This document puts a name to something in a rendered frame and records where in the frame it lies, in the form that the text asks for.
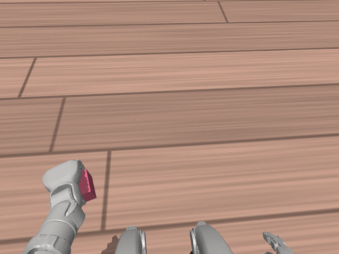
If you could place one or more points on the left robot hand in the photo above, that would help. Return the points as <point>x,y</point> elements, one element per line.
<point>67,171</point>

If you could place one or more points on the small box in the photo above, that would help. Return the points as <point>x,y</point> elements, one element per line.
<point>86,186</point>

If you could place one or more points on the left robot arm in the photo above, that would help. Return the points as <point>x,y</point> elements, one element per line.
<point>60,227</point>

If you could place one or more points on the right robot hand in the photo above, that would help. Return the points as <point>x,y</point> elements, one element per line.
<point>277,244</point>

